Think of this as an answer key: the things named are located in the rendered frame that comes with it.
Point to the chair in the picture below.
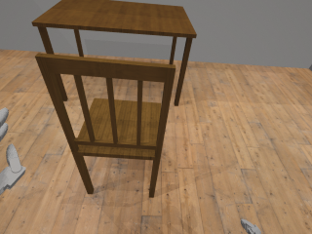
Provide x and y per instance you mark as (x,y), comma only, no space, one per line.
(113,128)

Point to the robot right hand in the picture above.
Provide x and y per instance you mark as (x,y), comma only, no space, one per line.
(250,228)

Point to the table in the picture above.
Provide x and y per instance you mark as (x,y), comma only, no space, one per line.
(120,17)

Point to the robot left hand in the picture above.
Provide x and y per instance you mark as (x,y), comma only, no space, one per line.
(10,175)

